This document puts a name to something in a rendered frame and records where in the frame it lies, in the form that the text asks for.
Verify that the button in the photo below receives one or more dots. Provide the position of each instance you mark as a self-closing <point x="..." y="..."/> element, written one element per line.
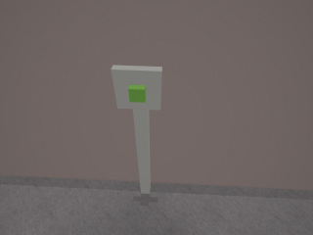
<point x="137" y="93"/>

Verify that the panel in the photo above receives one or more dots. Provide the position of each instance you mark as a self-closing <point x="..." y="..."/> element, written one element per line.
<point x="151" y="77"/>

